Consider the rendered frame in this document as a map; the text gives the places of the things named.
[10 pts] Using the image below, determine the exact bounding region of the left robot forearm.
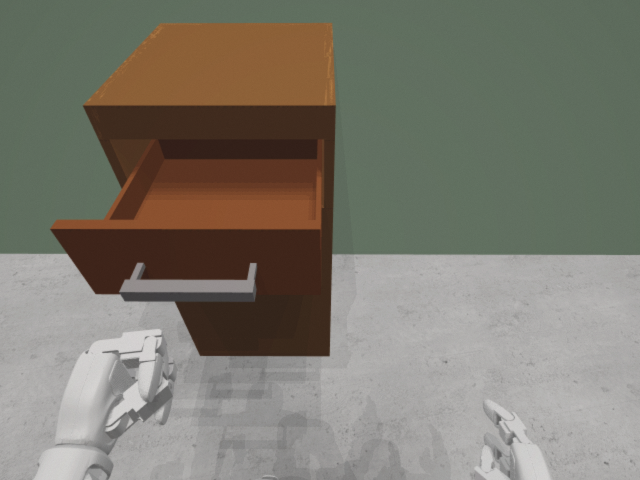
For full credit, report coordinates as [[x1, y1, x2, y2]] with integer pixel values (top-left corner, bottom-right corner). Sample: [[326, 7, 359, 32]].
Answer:
[[33, 444, 114, 480]]

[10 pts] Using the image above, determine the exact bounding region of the cabinet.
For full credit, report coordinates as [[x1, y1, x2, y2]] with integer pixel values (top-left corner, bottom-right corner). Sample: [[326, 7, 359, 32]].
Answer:
[[83, 23, 336, 356]]

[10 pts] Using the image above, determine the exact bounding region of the robot right hand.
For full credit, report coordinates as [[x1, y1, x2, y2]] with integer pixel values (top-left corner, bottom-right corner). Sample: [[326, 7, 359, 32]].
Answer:
[[474, 399, 553, 480]]

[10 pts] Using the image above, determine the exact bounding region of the robot left hand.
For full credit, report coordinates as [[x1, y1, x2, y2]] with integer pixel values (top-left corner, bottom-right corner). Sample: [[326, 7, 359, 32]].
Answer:
[[54, 329, 178, 455]]

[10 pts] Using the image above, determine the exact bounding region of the handle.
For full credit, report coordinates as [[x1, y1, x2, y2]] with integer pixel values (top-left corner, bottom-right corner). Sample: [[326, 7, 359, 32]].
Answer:
[[119, 263, 257, 302]]

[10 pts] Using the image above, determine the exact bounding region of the drawer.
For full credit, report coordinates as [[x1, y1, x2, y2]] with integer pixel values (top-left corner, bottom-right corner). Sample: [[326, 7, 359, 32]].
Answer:
[[50, 139, 322, 295]]

